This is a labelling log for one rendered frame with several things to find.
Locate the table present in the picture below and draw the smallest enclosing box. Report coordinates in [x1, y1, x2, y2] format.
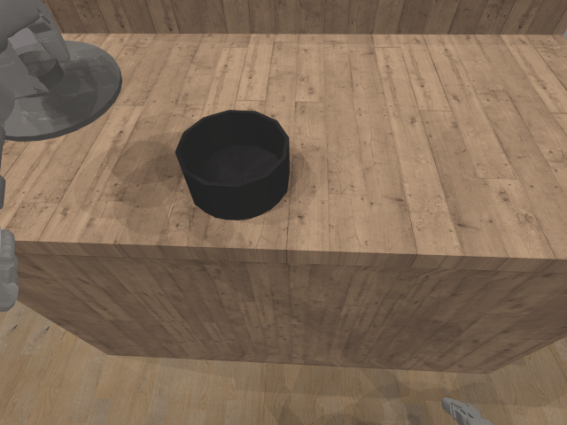
[0, 0, 567, 375]

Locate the right robot hand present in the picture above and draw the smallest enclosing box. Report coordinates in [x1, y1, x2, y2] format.
[441, 398, 493, 425]

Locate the robot left upper arm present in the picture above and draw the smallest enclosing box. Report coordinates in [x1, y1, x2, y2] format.
[0, 227, 19, 312]

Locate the left robot hand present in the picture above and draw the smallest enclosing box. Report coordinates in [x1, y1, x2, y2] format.
[0, 0, 70, 99]

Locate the pot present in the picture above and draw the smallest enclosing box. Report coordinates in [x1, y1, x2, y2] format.
[175, 110, 290, 220]

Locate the knob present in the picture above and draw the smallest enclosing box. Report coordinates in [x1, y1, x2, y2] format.
[18, 50, 64, 89]

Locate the lid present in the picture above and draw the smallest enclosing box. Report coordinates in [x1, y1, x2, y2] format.
[4, 41, 122, 142]

